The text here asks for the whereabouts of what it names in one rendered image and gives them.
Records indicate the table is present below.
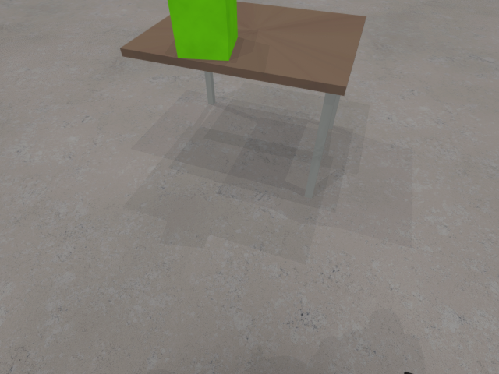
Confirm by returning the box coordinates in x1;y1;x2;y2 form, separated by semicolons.
120;2;366;199

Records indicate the carton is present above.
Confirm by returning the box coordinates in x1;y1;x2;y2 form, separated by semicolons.
168;0;238;61

